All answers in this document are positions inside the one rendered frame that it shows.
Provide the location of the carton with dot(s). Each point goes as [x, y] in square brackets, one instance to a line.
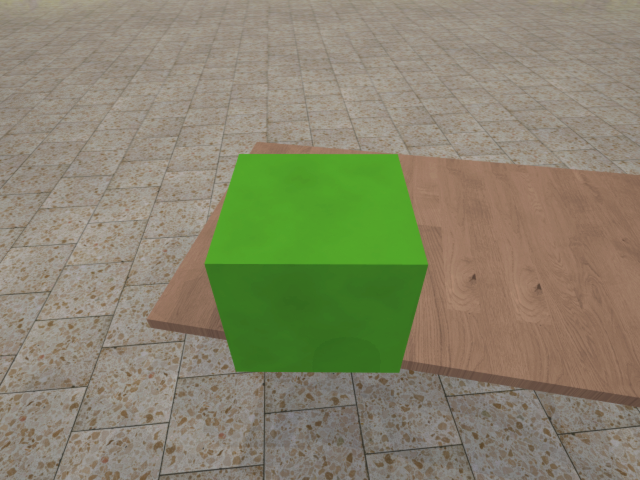
[316, 263]

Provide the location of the table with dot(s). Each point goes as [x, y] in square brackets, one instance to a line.
[533, 277]

